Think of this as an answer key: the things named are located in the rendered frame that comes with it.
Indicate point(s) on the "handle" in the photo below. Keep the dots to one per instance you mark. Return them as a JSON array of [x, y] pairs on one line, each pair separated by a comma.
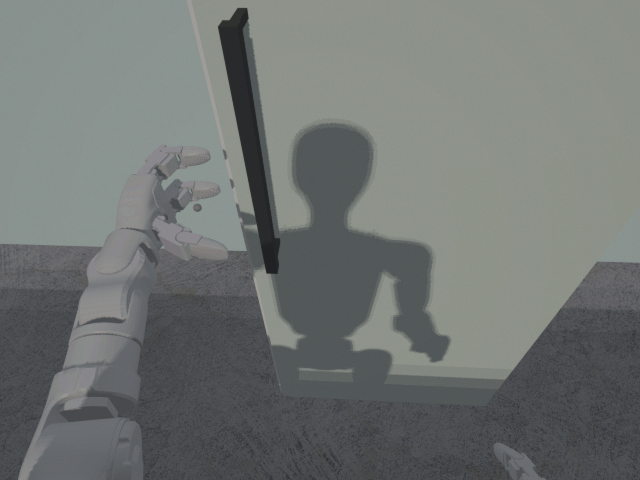
[[234, 51]]

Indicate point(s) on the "robot left upper arm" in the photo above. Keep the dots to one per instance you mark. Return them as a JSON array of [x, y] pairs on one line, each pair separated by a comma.
[[102, 449]]

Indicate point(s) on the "right robot hand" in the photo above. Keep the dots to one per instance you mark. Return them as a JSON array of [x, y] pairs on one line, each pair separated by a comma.
[[520, 467]]

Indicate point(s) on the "left robot forearm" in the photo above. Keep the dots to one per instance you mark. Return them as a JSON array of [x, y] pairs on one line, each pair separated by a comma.
[[99, 378]]

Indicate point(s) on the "fridge door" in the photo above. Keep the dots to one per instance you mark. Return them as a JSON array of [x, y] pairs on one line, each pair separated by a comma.
[[442, 175]]

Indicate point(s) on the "left robot hand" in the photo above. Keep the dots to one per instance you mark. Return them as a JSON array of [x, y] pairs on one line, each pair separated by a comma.
[[143, 200]]

